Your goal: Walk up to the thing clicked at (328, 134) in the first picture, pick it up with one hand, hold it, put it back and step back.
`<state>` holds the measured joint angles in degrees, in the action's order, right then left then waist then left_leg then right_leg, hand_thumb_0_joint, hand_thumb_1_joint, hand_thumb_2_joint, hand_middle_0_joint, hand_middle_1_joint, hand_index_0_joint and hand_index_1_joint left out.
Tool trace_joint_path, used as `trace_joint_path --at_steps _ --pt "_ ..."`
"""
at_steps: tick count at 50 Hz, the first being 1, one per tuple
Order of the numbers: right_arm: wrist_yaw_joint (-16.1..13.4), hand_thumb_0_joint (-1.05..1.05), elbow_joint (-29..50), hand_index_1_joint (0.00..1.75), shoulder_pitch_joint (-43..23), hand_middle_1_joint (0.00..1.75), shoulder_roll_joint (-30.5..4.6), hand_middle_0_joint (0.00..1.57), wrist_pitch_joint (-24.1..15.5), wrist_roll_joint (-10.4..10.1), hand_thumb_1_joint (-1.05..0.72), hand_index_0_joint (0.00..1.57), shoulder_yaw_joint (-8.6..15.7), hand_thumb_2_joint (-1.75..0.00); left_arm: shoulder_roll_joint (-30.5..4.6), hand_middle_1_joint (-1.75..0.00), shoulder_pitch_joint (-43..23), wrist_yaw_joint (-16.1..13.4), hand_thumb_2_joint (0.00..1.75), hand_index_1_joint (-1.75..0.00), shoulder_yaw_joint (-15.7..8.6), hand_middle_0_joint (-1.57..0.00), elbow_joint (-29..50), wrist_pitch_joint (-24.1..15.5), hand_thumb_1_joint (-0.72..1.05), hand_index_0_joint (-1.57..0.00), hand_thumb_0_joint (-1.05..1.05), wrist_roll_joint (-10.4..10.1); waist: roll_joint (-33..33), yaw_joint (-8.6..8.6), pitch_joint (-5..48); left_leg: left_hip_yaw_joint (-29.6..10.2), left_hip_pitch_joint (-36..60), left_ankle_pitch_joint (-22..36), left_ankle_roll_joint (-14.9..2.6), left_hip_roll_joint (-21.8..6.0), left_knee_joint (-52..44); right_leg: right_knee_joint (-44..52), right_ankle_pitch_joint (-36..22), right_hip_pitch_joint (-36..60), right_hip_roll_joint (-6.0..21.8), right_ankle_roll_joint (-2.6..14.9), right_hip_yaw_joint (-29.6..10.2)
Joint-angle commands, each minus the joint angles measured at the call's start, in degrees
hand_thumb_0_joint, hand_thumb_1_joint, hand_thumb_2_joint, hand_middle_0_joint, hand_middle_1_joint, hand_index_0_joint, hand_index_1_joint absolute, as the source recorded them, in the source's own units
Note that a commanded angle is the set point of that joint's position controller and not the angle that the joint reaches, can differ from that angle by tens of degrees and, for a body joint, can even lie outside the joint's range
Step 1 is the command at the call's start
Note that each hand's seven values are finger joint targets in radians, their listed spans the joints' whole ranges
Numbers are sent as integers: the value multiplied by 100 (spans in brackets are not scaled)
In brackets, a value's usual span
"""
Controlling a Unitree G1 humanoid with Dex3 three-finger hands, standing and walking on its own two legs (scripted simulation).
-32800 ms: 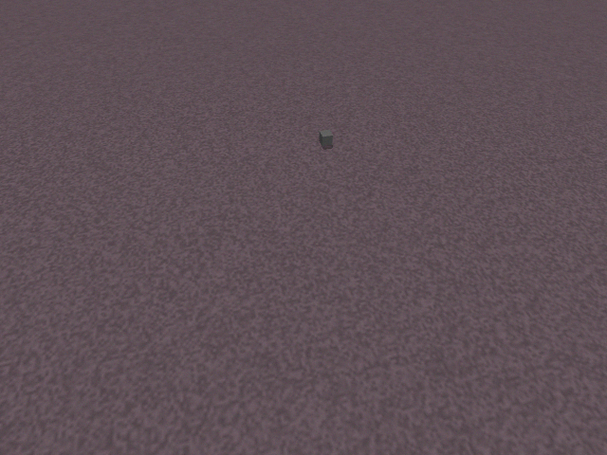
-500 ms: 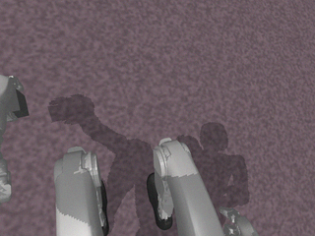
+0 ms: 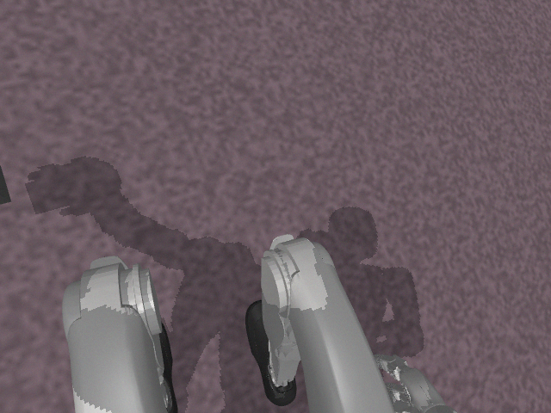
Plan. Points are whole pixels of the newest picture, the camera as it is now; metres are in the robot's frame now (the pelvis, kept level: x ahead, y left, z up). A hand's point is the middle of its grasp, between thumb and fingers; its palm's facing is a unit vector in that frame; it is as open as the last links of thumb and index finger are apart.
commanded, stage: lower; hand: left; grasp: from above
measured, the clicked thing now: out of the picture +0.44 +0.38 -0.21
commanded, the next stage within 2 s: rest in 0.32 s
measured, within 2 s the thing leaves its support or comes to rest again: rests again in 1.28 s
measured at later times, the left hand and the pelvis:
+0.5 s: hand out of the picture +0.43 +0.37 -0.23, palm faces -0.44 -0.14 -0.88, open 8.8 cm; pelvis +0.00 +0.00 -0.02, yaw -3 degrees
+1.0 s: hand out of the picture +0.44 +0.37 -0.26, palm faces -0.43 -0.16 -0.89, open 8.8 cm; pelvis +0.00 +0.01 -0.03, yaw -5 degrees
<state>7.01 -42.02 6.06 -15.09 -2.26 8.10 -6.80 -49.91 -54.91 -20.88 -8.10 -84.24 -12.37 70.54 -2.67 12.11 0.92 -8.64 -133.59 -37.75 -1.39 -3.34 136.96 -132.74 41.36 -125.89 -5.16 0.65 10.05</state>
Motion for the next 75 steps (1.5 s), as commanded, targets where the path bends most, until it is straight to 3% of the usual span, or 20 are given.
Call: trace_joint_path --at_steps 1,5,9,19,24,30,36,40,45,46,50,53,59,63,67,68,70,72,74,75 --pt "-38 0 94 30 1089 30 -1521 20 -31 38 -91 20 332 -90 -1677 -41 -1518 -207 48 -40 -160 -110 576 -26 68 -111 0 -92 1832 82 3533 214 2970 805 -56 54 -1180 1326 -1360 1479 -153 122 118" --pt "-53 0 133 30 978 30 -1584 20 -47 72 -91 20 245 -90 -1948 -40 -1787 -296 46 -39 -231 -111 697 -162 69 -112 0 -58 2155 80 3520 146 3042 657 -1 37 -1131 1176 -1204 1279 -154 156 189" --pt "-30 0 113 30 1075 30 -1637 20 -99 153 -91 20 208 -90 -2119 -41 -1718 -422 51 -41 -397 -116 789 -251 75 -117 0 69 2366 121 3797 134 3341 1151 9 14 -940 1043 -1608 1434 -176 121 250" --pt "52 0 150 30 976 30 -1684 20 -197 255 -91 20 96 -90 -2289 -46 -1481 -668 56 -46 -548 -118 561 -161 79 -118 0 11 2371 160 3566 110 3122 1073 -17 -20 -768 1000 -1570 1407 -213 99 303" --pt "94 0 181 30 901 30 -1678 20 -232 258 -91 20 1 -90 -2280 -43 -1380 -618 53 -43 -400 -109 391 -150 67 -109 0 -106 2074 240 3471 62 2796 1016 -56 -43 -658 1031 -1601 1643 -265 70 308" --pt "119 0 236 30 855 30 -1757 20 -301 305 -91 20 -109 -90 -2423 -41 -1331 -674 48 -41 -450 -105 296 -231 63 -106 0 -164 2080 303 3277 -2 2763 1030 -41 -76 -585 1024 -1610 1724 -287 69 374" --pt "155 0 211 30 802 30 -1844 20 -355 343 -90 20 -162 -90 -2597 -41 -1372 -818 51 -41 -558 -109 419 -287 68 -109 0 -42 2580 280 3405 -115 3262 1337 56 -106 -658 844 -1737 1566 -294 110 489" --pt "214 0 247 30 825 30 -1939 20 -383 388 -90 20 -173 -90 -2579 -44 -1439 -891 55 -44 -505 -111 390 -286 70 -111 0 58 2756 413 3368 -209 3458 1580 98 -139 -697 720 -1920 1490 -296 114 578" --pt "265 0 314 30 771 30 -1972 20 -460 416 -90 20 -230 -90 -2558 -43 -1348 -1022 56 -44 -443 -112 22 -205 71 -112 0 68 2612 482 3064 -174 3159 1401 64 -148 -621 770 -1898 1497 -319 92 574" --pt "276 0 255 30 766 30 -1910 20 -470 405 -90 20 -252 -90 -2414 -42 -1414 -1022 54 -42 -304 -112 20 -202 72 -112 0 24 2567 469 2938 -160 3048 1212 56 -150 -620 822 -1753 1443 -319 91 560" --pt "268 0 308 30 726 30 -1960 20 -513 418 -90 20 -329 -90 -2533 -43 -1508 -1074 50 -42 -257 -108 -168 -184 69 -109 0 -26 2356 536 2861 -177 2772 811 31 -147 -637 890 -1501 1462 -340 83 581" --pt "257 0 351 30 680 30 -1993 20 -554 450 -90 20 -345 -90 -2608 -41 -1508 -1082 49 -41 -283 -109 -85 -179 69 -110 0 -6 2463 525 3016 -235 3004 917 66 -162 -657 835 -1578 1569 -338 77 622" --pt "261 0 376 30 686 30 -2044 20 -622 462 -90 20 -423 -90 -2763 -42 -1476 -1155 51 -42 -298 -113 -353 -165 73 -113 0 54 2494 621 2778 -207 2876 952 50 -174 -586 853 -1660 1616 -363 63 606" --pt "275 0 382 30 608 30 -2030 20 -672 446 -90 20 -490 -90 -2663 -43 -1632 -1149 51 -42 -133 -111 -250 -160 71 -111 0 -9 2681 636 2746 -283 2995 992 95 -191 -644 786 -1653 1478 -348 89 643" --pt "290 0 412 30 658 30 -2117 20 -707 482 -90 20 -514 -90 -2812 -42 -1452 -1215 51 -42 -285 -111 -444 -122 72 -112 0 -32 2490 659 2836 -262 2924 1095 62 -209 -544 839 -1780 1699 -374 47 656" --pt "305 0 428 30 623 30 -2070 20 -718 466 -90 20 -549 -90 -2697 -42 -1493 -1200 53 -42 -130 -112 -407 -133 71 -111 0 -38 2492 660 2711 -262 2861 1006 60 -205 -575 845 -1700 1633 -374 64 648" --pt "300 0 419 30 649 30 -2126 20 -717 488 -90 20 -533 -90 -2929 -40 -1393 -1233 51 -41 -340 -110 -483 -113 70 -110 0 -26 2451 634 2743 -279 2842 954 56 -222 -583 859 -1673 1698 -394 60 657" --pt "309 0 477 30 557 30 -2068 20 -735 498 -90 20 -582 -90 -2677 -40 -1494 -1220 50 -40 -149 -110 -414 -134 70 -110 0 -88 2517 666 2798 -304 2950 1018 67 -225 -570 839 -1724 1693 -391 60 683" --pt "319 0 476 30 576 30 -2126 20 -773 498 -90 20 -585 -90 -2787 -41 -1530 -1221 50 -41 -148 -110 -404 -129 70 -110 0 -48 2602 714 2666 -321 2978 959 73 -227 -581 832 -1673 1609 -382 64 684" --pt "322 0 473 30 614 30 -2140 20 -773 510 -89 20 -604 -90 -2900 -40 -1627 -1237 51 -41 -218 -102 -284 -136 62 -102 0 -53 2631 696 2745 -308 2948 980 74 -226 -591 852 -1706 1718 -394 56 683"
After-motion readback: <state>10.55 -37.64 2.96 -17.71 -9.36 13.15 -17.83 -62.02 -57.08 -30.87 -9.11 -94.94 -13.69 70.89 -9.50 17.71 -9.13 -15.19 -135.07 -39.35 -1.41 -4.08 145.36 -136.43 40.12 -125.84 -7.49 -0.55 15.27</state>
